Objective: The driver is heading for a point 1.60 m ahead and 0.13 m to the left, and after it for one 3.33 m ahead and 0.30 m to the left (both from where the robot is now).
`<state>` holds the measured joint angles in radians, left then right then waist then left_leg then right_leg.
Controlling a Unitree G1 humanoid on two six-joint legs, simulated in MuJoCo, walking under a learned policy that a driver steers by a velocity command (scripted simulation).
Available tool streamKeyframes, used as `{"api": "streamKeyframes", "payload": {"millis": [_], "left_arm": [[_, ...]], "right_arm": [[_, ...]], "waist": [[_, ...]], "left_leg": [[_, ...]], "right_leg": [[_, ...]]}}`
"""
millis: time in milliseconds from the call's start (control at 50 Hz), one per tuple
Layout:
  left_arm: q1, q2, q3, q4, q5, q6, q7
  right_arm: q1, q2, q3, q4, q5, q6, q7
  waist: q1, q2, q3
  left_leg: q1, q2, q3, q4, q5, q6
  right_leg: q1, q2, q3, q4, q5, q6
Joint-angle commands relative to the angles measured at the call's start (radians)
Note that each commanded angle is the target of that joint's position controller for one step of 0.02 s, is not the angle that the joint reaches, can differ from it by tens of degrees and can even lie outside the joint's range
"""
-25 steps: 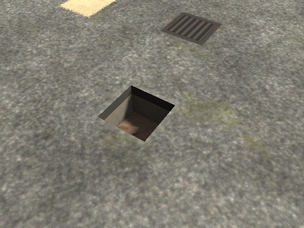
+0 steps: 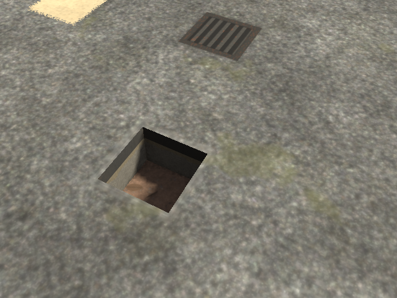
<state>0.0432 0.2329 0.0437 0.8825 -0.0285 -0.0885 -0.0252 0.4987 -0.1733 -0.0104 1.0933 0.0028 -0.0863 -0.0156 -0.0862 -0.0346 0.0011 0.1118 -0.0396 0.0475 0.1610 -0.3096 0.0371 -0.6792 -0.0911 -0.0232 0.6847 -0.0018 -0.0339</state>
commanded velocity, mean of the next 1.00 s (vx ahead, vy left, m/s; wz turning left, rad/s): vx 0.37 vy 0.00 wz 0.00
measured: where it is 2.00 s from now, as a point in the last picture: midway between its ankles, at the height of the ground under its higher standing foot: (189, 236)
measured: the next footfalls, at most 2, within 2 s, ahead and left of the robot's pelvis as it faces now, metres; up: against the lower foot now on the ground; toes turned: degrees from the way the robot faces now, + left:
right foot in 0.12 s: +0.28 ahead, -0.13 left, +0.00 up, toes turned -2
left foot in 0.68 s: +0.60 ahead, +0.10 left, +0.00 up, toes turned +2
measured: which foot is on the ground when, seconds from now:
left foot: down 0.00-0.12, up 0.14-0.66, down 0.68-1.00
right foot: up 0.00-0.10, down 0.12-0.70, up 0.72-1.00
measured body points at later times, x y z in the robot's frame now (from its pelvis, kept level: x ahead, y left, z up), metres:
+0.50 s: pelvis +0.29 -0.05 +0.01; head +0.31 -0.05 +0.46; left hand +0.26 +0.21 -0.13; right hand +0.46 -0.30 -0.10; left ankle +0.48 +0.13 -0.67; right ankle +0.24 -0.13 -0.74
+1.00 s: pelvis +0.50 +0.01 +0.00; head +0.51 +0.02 +0.45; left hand +0.57 +0.27 -0.14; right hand +0.60 -0.23 -0.13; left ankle +0.56 +0.10 -0.74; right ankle +0.55 -0.15 -0.72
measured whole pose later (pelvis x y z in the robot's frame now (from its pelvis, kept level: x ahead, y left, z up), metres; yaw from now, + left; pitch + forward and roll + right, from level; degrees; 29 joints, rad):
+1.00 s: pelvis +0.50 +0.01 +0.00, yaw +0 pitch +1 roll +1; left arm 0.20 0.23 0.04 0.96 0.00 0.01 0.05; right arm 0.16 -0.20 -0.03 0.96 -0.02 -0.05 0.03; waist -0.01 -0.03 0.01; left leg -0.31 -0.05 0.07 0.40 -0.12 0.07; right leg -0.43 -0.08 0.06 0.67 -0.27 0.02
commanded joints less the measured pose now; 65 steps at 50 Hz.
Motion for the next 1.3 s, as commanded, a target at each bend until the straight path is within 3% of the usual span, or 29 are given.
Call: {"api": "streamKeyframes", "payload": {"millis": [20, 80, 120, 140, 160, 180, 200, 220, 260, 300, 400, 480, 560, 600, 660, 680, 700, 720, 740, 760, 800, 880, 960, 1040, 1060, 1100, 1140, 1240, 1300], "left_arm": [[-0.159, 0.041, -0.004, -0.105, -0.004, -0.018, -0.017], [-0.069, 0.097, 0.021, -0.096, -0.002, -0.025, -0.026], [0.251, 0.18, 0.066, -0.005, -0.006, -0.017, -0.013], [0.413, 0.267, 0.087, 0.031, 0.015, -0.009, -0.001], [0.429, 0.275, 0.078, 0.041, 0.031, -0.01, -0.011], [0.356, 0.186, 0.055, 0.037, 0.02, -0.015, -0.012], [0.255, 0.141, 0.041, 0.019, 0.013, -0.018, -0.011], [0.169, 0.118, 0.032, 0.002, 0.018, -0.024, -0.015], [0.123, 0.065, 0.016, 0.011, 0.038, -0.032, -0.025], [0.161, 0.067, 0.016, 0.04, 0.034, -0.035, -0.022], [0.262, 0.129, 0.026, 0.07, 0.033, -0.028, 0.018], [0.341, 0.14, 0.024, 0.09, 0.021, -0.015, 0.03], [0.422, 0.148, 0.028, 0.123, 0.016, 0.005, 0.036], [0.417, 0.148, 0.03, 0.129, 0.02, 0.02, 0.043], [0.369, 0.162, 0.032, 0.117, 0.02, 0.035, 0.048], [0.38, 0.138, 0.021, 0.107, 0.03, 0.033, 0.047], [0.485, 0.046, -0.008, 0.108, 0.047, 0.022, 0.043], [0.591, 0.016, -0.019, 0.146, 0.036, 0.006, 0.032], [0.545, 0.098, 0.004, 0.145, 0.003, 0.004, 0.026], [0.417, 0.117, 0.008, 0.113, -0.009, 0.012, 0.033], [0.343, 0.101, 0.017, 0.099, 0.011, 0.048, 0.055], [0.389, 0.025, 0.004, 0.104, 0.028, 0.094, 0.076], [0.287, 0.071, 0.011, 0.076, 0.034, 0.108, 0.084], [0.258, 0.069, 0.012, 0.083, 0.057, 0.105, 0.081], [0.266, 0.077, 0.01, 0.084, 0.06, 0.101, 0.081], [0.229, 0.137, 0.026, 0.102, 0.037, 0.091, 0.079], [0.198, 0.087, 0.014, 0.11, 0.043, 0.076, 0.072], [0.196, 0.085, 0.009, 0.139, 0.033, 0.061, 0.067], [0.229, 0.123, 0.021, 0.159, 0.024, 0.068, 0.072]], "right_arm": [[0.047, -0.179, -0.037, -0.022, 0.013, -0.004, -0.01], [0.012, -0.206, -0.051, -0.033, 0.006, 0.007, -0.009], [-0.029, -0.2, -0.046, -0.053, -0.005, 0.02, -0.005], [0.012, -0.135, -0.026, -0.08, -0.015, 0.013, 0.002], [0.118, -0.006, 0.008, -0.067, 0.003, -0.016, 0.015], [0.013, -0.119, -0.021, -0.086, 0.032, -0.043, 0.02], [-0.086, -0.167, -0.034, -0.12, 0.049, -0.055, 0.019], [-0.136, -0.171, -0.038, -0.132, 0.041, -0.059, 0.008], [-0.11, -0.141, -0.051, -0.129, 0.023, -0.033, -0.002], [-0.096, -0.107, -0.051, -0.132, 0.021, -0.007, -0.005], [-0.313, -0.132, -0.062, -0.213, 0.001, 0.001, -0.006], [-0.462, -0.109, -0.051, -0.255, 0.007, -0.01, 0.012], [-0.578, -0.109, -0.041, -0.302, 0.016, -0.015, 0.038], [-0.592, -0.115, -0.041, -0.319, 0.008, -0.025, 0.053], [-0.368, -0.202, -0.08, -0.266, -0.005, -0.042, 0.064], [-0.234, -0.256, -0.096, -0.232, -0.021, -0.047, 0.061], [-0.135, -0.321, -0.103, -0.218, -0.049, -0.041, 0.056], [-0.095, -0.275, -0.084, -0.203, -0.035, -0.028, 0.065], [-0.131, -0.241, -0.08, -0.205, -0.008, -0.012, 0.069], [-0.244, -0.199, -0.067, -0.229, -0.001, -0.004, 0.065], [-0.388, -0.13, -0.04, -0.249, -0.015, -0.005, 0.062], [-0.429, -0.145, -0.042, -0.226, -0.043, -0.005, 0.063], [-0.404, -0.182, -0.05, -0.205, -0.026, 0.019, 0.033], [-0.381, -0.141, -0.036, -0.173, -0.009, 0.043, 0.02], [-0.358, -0.134, -0.034, -0.161, -0.009, 0.047, 0.019], [-0.312, -0.137, -0.039, -0.153, -0.016, 0.052, 0.01], [-0.319, -0.134, -0.038, -0.148, -0.016, 0.061, 0.001], [-0.318, -0.134, -0.038, -0.125, -0.014, 0.065, 0.004], [-0.309, -0.144, -0.047, -0.101, 0.0, 0.069, -0.001]], "waist": [[0.023, 0.113, 0.169], [0.103, 0.152, 0.064], [0.261, 0.162, -0.126], [0.268, -0.015, -0.279], [0.196, -0.244, -0.433], [0.204, -0.155, -0.304], [0.178, -0.099, -0.148], [0.139, 0.011, -0.091], [0.07, -0.008, -0.047], [0.051, -0.03, -0.017], [0.086, 0.001, 0.053], [0.134, -0.01, 0.066], [0.172, -0.007, 0.101], [0.157, -0.017, 0.1], [0.029, -0.045, -0.062], [-0.014, -0.007, -0.185], [0.011, 0.201, -0.35], [0.024, 0.299, -0.515], [0.018, 0.212, -0.455], [0.03, 0.135, -0.285], [0.097, 0.065, -0.133], [0.154, 0.137, -0.107], [0.118, 0.147, -0.112], [0.125, 0.122, -0.013], [0.118, 0.103, 0.007], [0.063, -0.048, 0.047], [0.061, -0.074, 0.027], [0.072, -0.025, -0.026], [0.087, -0.022, -0.013]], "left_leg": [[-0.098, 0.276, -0.105, -0.06, 0.392, 0.135], [-0.001, 0.295, -0.074, 0.107, 0.794, 0.104], [-0.145, 0.228, -0.023, 0.498, 0.929, 0.054], [-0.449, 0.125, 0.011, 0.865, 0.531, 0.016], [-0.697, -0.042, -0.124, 1.154, -0.243, -0.014], [-0.8, 0.02, -0.198, 1.258, -0.225, 0.01], [-0.838, 0.072, -0.155, 1.253, -0.134, 0.024], [-0.781, 0.127, -0.138, 1.197, -0.034, 0.028], [-0.665, 0.182, -0.138, 1.111, 0.043, 0.032], [-0.648, 0.194, -0.12, 1.049, 0.051, 0.025], [-0.836, 0.211, -0.103, 0.77, 0.279, -0.022], [-0.794, 0.161, -0.056, 0.515, 0.441, -0.023], [-0.827, 0.137, -0.048, 0.4, 0.408, -0.009], [-0.789, 0.11, -0.037, 0.35, 0.36, 0.012], [-0.45, 0.03, 0.003, 0.282, 0.412, 0.069], [-0.193, 0.122, -0.062, 0.338, 0.704, 0.11], [0.192, 0.387, -0.369, 0.413, 1.057, 0.261], [0.322, 0.502, -0.615, 0.347, 1.195, 0.372], [0.211, 0.465, -0.524, 0.302, 0.973, 0.34], [0.04, 0.407, -0.397, 0.258, 0.832, 0.282], [-0.259, 0.312, -0.24, 0.177, 0.75, 0.219], [-0.48, 0.245, -0.117, 0.109, 0.685, 0.204], [-0.47, 0.252, -0.163, 0.06, 0.238, 0.184], [-0.527, 0.196, -0.184, 0.044, -0.176, 0.097], [-0.522, 0.17, -0.177, 0.07, -0.194, 0.064], [-0.446, 0.081, -0.087, 0.131, -0.069, 0.022], [-0.353, 0.074, -0.058, 0.196, 0.044, 0.013], [-0.317, 0.078, -0.045, 0.232, 0.188, 0.012], [-0.36, 0.034, 0.002, 0.29, -0.08, 0.027]], "right_leg": [[0.006, 0.029, -0.017, -0.105, 0.032, -0.023], [0.178, 0.088, -0.045, -0.129, -0.044, -0.074], [0.616, 0.105, -0.037, -0.117, -0.059, -0.132], [0.956, -0.131, 0.291, -0.138, -0.18, -0.219], [1.132, -0.321, 0.791, -0.341, -0.361, -0.35], [1.031, -0.271, 0.766, -0.409, -0.398, -0.29], [0.857, -0.244, 0.583, -0.417, -0.3, -0.244], [0.688, -0.211, 0.456, -0.441, -0.174, -0.217], [0.502, -0.14, 0.293, -0.493, -0.079, -0.196], [0.438, -0.118, 0.233, -0.541, -0.066, -0.213], [0.487, -0.114, 0.173, -0.587, -0.017, -0.211], [0.538, -0.083, 0.101, -0.581, 0.003, -0.173], [0.671, -0.131, 0.103, -0.536, -0.001, -0.171], [0.714, -0.142, 0.091, -0.456, 0.172, -0.149], [0.738, -0.085, 0.062, -0.189, 0.541, -0.078], [0.617, -0.026, 0.029, 0.022, 0.394, -0.037], [0.282, 0.111, -0.004, 0.411, -0.135, 0.027], [0.155, 0.206, 0.153, 0.643, -0.713, 0.049], [0.104, 0.144, 0.208, 0.704, -0.672, 0.043], [0.052, 0.091, 0.142, 0.664, -0.604, 0.043], [0.147, 0.012, 0.11, 0.514, -0.479, 0.059], [0.365, 0.009, 0.067, 0.221, -0.383, 0.068], [0.41, 0.013, 0.069, 0.004, -0.241, 0.063], [0.492, 0.02, 0.058, -0.205, -0.146, 0.029], [0.5, -0.008, 0.084, -0.254, -0.135, 0.015], [0.381, 0.008, 0.095, -0.278, -0.256, -0.007], [0.344, 0.01, 0.103, -0.326, -0.255, 0.017], [0.439, 0.019, 0.095, -0.292, -0.091, 0.017], [0.431, 0.037, 0.094, -0.304, -0.424, -0.031]]}}
Velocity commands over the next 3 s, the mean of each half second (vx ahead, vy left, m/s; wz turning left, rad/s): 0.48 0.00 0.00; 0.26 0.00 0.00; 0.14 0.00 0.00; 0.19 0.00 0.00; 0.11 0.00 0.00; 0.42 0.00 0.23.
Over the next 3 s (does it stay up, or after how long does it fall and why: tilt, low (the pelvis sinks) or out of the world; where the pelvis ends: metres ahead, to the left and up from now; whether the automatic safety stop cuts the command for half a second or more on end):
stays up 0.97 -0.09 0.00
